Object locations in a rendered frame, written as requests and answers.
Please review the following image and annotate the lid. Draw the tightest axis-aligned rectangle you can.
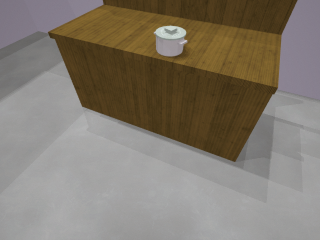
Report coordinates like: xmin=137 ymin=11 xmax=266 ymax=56
xmin=155 ymin=26 xmax=186 ymax=41

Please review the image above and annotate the table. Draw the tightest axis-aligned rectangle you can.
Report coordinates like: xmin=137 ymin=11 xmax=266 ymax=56
xmin=48 ymin=0 xmax=298 ymax=162

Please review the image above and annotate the knob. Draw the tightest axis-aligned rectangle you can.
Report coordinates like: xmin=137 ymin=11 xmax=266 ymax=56
xmin=164 ymin=25 xmax=178 ymax=33

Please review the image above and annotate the pot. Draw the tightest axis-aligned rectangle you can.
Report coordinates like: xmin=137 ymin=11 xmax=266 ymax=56
xmin=154 ymin=32 xmax=188 ymax=57

